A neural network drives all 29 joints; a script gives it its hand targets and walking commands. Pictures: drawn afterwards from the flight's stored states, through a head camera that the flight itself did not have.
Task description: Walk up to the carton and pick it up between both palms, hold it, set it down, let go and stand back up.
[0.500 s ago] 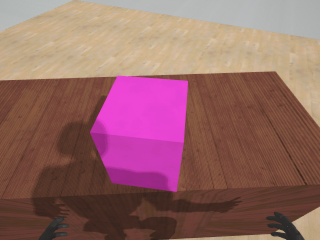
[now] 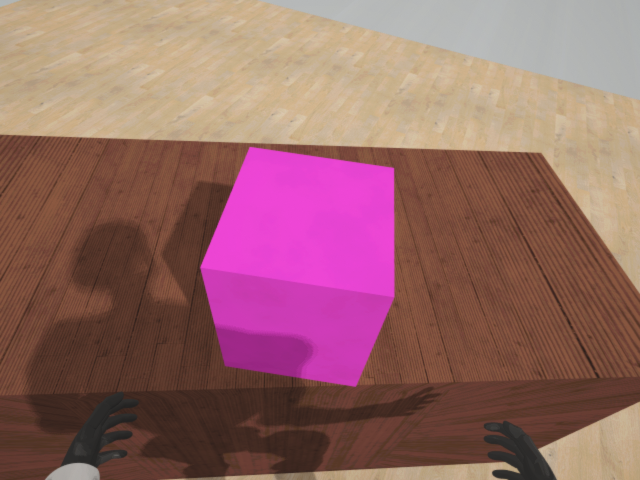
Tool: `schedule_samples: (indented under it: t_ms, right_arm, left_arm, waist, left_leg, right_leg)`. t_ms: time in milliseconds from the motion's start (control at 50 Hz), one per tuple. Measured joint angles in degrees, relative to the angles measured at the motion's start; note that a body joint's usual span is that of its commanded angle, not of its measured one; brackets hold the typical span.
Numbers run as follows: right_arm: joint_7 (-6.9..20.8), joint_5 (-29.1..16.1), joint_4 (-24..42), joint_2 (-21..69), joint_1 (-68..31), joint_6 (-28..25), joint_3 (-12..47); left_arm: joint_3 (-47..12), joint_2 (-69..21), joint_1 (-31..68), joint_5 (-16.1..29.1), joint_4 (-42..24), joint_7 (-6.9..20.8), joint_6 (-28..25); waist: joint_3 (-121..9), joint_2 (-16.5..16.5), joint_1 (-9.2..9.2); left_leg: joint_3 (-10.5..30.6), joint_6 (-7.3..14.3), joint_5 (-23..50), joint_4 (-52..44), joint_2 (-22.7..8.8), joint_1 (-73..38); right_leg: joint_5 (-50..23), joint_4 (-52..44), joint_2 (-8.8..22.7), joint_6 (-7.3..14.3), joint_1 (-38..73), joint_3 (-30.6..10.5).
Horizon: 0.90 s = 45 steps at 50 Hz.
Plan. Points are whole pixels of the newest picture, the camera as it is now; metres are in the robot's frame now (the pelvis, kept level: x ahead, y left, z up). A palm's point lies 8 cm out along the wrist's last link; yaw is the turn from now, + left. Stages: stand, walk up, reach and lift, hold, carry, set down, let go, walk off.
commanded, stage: reach and lift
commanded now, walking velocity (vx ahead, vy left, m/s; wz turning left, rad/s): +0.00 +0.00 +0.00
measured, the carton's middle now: (305, 272) +0.41 +0.03 +0.02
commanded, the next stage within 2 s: none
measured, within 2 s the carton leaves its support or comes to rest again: neither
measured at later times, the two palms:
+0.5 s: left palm (82, 431) +0.20 +0.27 +0.00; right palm (509, 463) +0.16 -0.20 +0.00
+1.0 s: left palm (84, 408) +0.22 +0.26 +0.03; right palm (496, 435) +0.18 -0.17 +0.04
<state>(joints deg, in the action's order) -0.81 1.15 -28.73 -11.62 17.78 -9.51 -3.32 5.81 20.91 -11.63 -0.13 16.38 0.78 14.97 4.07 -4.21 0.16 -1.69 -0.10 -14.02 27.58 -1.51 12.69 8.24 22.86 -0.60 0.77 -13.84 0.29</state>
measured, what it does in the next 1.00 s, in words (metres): stands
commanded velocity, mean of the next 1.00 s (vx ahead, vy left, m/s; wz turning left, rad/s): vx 0.00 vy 0.00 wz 0.00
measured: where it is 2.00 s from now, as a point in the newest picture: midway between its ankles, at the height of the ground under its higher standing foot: outside the picture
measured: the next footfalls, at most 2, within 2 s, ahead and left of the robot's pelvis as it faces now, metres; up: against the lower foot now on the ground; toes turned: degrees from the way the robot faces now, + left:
none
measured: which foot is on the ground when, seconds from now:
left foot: down 0.00-1.00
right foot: down 0.00-1.00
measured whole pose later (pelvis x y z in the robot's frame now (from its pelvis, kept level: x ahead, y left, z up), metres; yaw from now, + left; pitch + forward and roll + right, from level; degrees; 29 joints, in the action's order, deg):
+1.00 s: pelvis +0.02 +0.01 +0.01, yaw +0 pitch +0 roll -1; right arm -10.0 -4.0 5.8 -3.7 29.5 -8.9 6.0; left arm 5.2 21.8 -19.7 12.1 2.2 7.3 -2.9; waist 1.3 -1.1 0.2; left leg -2.2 0.6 -13.5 23.3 -1.3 10.3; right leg 7.3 17.9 -0.4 -0.1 -11.3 -0.2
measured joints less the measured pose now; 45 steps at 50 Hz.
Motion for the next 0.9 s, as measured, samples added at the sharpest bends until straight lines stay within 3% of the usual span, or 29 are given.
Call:
schedule_samples:
  t_ms: [220, 500, 900]
  right_arm:
    - [-0.5, -1.6, 10.1, 0.8, 3.6, -0.1, 0.0]
    - [-5.2, -3.1, 24.0, 5.0, 9.2, 1.9, 5.6]
    - [-9.0, -5.1, 32.8, 7.9, 12.5, -0.5, 9.3]
  left_arm:
    - [0.0, 0.0, -4.6, 2.6, -4.7, 0.4, -4.0]
    - [0.0, 0.2, -5.7, 8.6, -8.5, 3.7, -11.1]
    - [-0.1, 0.5, -8.1, 10.9, -13.8, 6.6, -18.6]
  waist:
    - [-1.0, 1.7, 0.01]
    - [-1.1, 3.2, 0.0]
    - [-2.6, 3.1, 0.0]
  left_leg:
    - [-0.5, 0.7, 0.4, -1.9, 0.2, -1.7]
    - [-0.5, 0.7, 1.0, -4.0, 0.2, -2.4]
    - [-0.5, 0.7, 0.6, -4.3, 0.2, -2.4]
  right_leg:
    - [-0.9, -2.8, 0.2, 0.0, 2.0, -0.5]
    - [-1.0, -3.7, 0.2, -0.8, 2.1, -0.5]
    - [-1.0, -4.9, 0.2, -0.8, 2.6, -0.5]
